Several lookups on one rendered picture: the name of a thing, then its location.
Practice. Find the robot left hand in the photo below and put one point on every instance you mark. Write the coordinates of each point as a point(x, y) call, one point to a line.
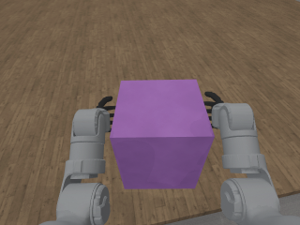
point(107, 108)

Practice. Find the robot right hand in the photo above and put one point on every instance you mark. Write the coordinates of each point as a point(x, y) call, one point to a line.
point(217, 100)

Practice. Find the robot left upper arm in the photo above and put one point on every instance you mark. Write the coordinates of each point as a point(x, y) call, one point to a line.
point(82, 204)

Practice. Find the carton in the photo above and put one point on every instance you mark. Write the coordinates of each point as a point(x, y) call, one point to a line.
point(161, 134)

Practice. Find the robot right upper arm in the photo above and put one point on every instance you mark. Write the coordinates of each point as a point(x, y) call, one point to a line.
point(252, 201)

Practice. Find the right robot forearm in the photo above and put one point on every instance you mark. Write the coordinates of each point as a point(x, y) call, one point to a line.
point(238, 132)

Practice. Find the left robot forearm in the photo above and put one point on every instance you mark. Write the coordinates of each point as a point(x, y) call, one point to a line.
point(86, 154)

